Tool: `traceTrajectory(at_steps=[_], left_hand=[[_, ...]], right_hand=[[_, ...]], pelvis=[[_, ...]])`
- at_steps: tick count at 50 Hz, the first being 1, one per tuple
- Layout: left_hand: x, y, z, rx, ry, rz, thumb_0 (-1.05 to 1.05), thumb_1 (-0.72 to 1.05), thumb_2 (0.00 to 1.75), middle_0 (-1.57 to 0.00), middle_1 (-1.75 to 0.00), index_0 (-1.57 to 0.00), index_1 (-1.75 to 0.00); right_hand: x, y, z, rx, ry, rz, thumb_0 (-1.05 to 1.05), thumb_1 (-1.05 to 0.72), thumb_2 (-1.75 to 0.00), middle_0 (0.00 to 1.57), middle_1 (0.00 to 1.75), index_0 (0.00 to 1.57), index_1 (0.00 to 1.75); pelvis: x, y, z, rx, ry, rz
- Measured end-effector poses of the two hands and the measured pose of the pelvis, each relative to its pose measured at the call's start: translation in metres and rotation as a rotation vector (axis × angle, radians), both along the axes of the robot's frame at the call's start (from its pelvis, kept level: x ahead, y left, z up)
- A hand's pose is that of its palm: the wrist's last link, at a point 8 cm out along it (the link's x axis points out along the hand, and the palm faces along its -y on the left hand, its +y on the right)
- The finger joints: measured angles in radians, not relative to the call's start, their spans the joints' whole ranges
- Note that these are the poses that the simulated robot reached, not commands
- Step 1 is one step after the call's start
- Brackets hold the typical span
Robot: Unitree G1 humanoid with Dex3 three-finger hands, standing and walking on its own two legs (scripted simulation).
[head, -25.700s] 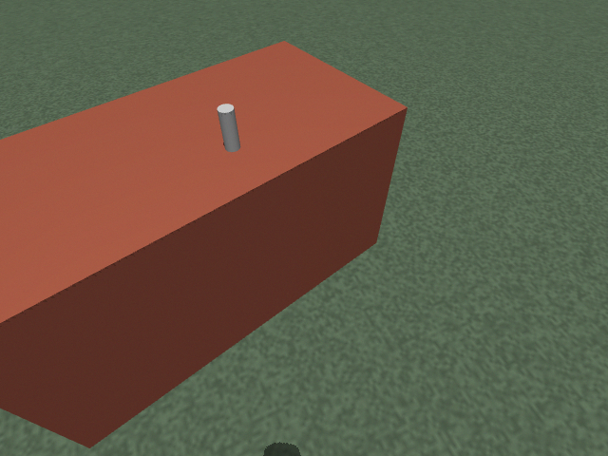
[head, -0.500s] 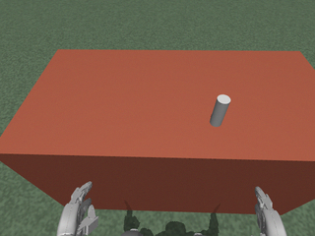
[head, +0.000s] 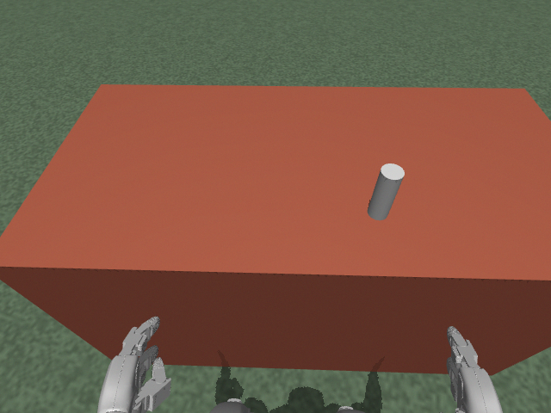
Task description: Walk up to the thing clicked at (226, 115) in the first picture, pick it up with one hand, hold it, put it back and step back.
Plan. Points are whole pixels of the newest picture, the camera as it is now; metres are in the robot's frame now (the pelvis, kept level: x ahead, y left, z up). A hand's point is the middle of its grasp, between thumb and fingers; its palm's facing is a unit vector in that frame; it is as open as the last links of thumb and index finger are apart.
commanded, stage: home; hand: right
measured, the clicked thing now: (384, 193) +0.50 -0.16 +0.00
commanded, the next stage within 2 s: stand in 0.76 s
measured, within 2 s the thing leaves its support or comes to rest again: neither
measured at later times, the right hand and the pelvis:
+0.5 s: hand (432, 406) +0.16 -0.19 -0.07, palm faces -0.02 +0.94 -0.35, open 17.3 cm; pelvis +0.00 +0.00 +0.01, yaw +0 degrees
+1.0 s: hand out of the picture +0.06 -0.25 -0.10, palm faces -0.03 +0.94 -0.34, open 16.4 cm; pelvis +0.00 -0.01 +0.05, yaw +0 degrees
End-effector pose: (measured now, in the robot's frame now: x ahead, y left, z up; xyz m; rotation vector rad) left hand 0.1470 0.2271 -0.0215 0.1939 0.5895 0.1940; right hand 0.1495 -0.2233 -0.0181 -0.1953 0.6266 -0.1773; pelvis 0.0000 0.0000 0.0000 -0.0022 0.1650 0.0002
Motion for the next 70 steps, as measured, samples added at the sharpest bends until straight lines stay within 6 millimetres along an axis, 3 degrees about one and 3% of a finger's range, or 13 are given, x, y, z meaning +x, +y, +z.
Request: traceTrajectory(at_steps=[12, 21, 25, 29, 36, 42, 47, 53, 61, 66, 70], left_hand=[[0.004, 0.001, 0.0, 0.002, -0.008, -0.005, 0.02, 0.9, 0.9, -0.21, -0.3, -0.2, -0.3], [0.0, 0.012, -0.032, 0.027, 0.103, 0.034, 0.01, 0.9, 0.9, -0.21, -0.3, -0.2, -0.3], [-0.007, 0.021, -0.052, 0.103, 0.254, -0.092, 0.01, 0.9, 0.9, -0.21, -0.3, -0.2, -0.3], [-0.022, 0.039, -0.059, 0.096, 0.356, -0.075, 0.01, 0.9, 0.9, -0.21, -0.3, -0.21, -0.3], [-0.06, 0.064, -0.056, 0.115, 0.48, 0.004, 0.01, 0.9, 0.9, -0.21, -0.3, -0.2, -0.3], [-0.089, 0.066, -0.052, 0.109, 0.58, 0.041, 0.01, 0.9, 0.9, -0.21, -0.3, -0.2, -0.3], [-0.1, 0.06, -0.049, 0.083, 0.622, 0.051, 0.01, 0.9, 0.9, -0.21, -0.3, -0.2, -0.3], [-0.102, 0.054, -0.044, 0.057, 0.637, 0.047, 0.01, 0.9, 0.9, -0.21, -0.3, -0.2, -0.3], [-0.1, 0.056, -0.041, 0.049, 0.644, 0.044, 0.01, 0.91, 0.89, -0.21, -0.3, -0.2, -0.3], [-0.1, 0.06, -0.039, 0.053, 0.653, 0.049, 0.01, 0.91, 0.89, -0.21, -0.3, -0.2, -0.3], [-0.101, 0.063, -0.038, 0.056, 0.661, 0.052, 0.01, 0.91, 0.89, -0.21, -0.3, -0.2, -0.3]], right_hand=[[0.001, 0.0, 0.0, -0.002, 0.002, -0.008, -0.01, 0.48, -0.08, 0.06, 0.07, 0.07, 0.06], [0.001, -0.001, 0.001, -0.017, 0.02, -0.019, -0.01, 0.51, -0.07, 0.06, 0.06, 0.06, 0.05], [0.001, -0.014, -0.02, -0.114, 0.104, 0.104, -0.01, 0.51, -0.07, 0.06, 0.06, 0.06, 0.05], [-0.014, -0.04, -0.039, -0.142, 0.242, 0.11, -0.01, 0.51, -0.06, 0.06, 0.06, 0.07, 0.05], [-0.047, -0.071, -0.051, -0.147, 0.395, 0.039, -0.01, 0.52, -0.06, 0.06, 0.06, 0.07, 0.05], [-0.072, -0.077, -0.054, -0.118, 0.487, -0.003, -0.01, 0.52, -0.06, 0.06, 0.06, 0.06, 0.05], [-0.09, -0.074, -0.053, -0.093, 0.546, -0.026, -0.01, 0.48, -0.09, 0.08, 0.08, 0.08, 0.08], [-0.107, -0.075, -0.046, -0.089, 0.597, -0.05, -0.01, 0.26, -0.31, 0.15, 0.2, 0.16, 0.19], [-0.118, -0.076, -0.039, -0.088, 0.632, -0.069, 0.0, -0.27, -0.71, 0.19, 0.28, 0.2, 0.27], [-0.119, -0.075, -0.038, -0.084, 0.639, -0.073, 0.0, -0.61, -0.82, 0.2, 0.3, 0.2, 0.29], [-0.117, -0.073, -0.038, -0.079, 0.641, -0.073, 0.0, -0.76, -0.86, 0.2, 0.3, 0.21, 0.29]], pelvis=[[0.002, 0.001, 0.0, 0.001, 0.002, -0.001], [0.004, 0.001, 0.0, 0.018, -0.006, -0.002], [0.0, 0.0, 0.006, 0.007, -0.086, -0.002], [-0.001, -0.001, 0.012, -0.004, -0.13, -0.001], [-0.001, -0.005, 0.023, -0.003, -0.167, -0.002], [-0.002, -0.008, 0.034, 0.003, -0.191, -0.002], [-0.002, -0.008, 0.045, 0.003, -0.211, -0.002], [-0.006, -0.006, 0.056, 0.0, -0.228, -0.004], [-0.009, -0.006, 0.063, -0.001, -0.237, -0.004], [-0.01, -0.005, 0.065, -0.003, -0.238, -0.005], [-0.011, -0.004, 0.066, -0.003, -0.239, -0.006]])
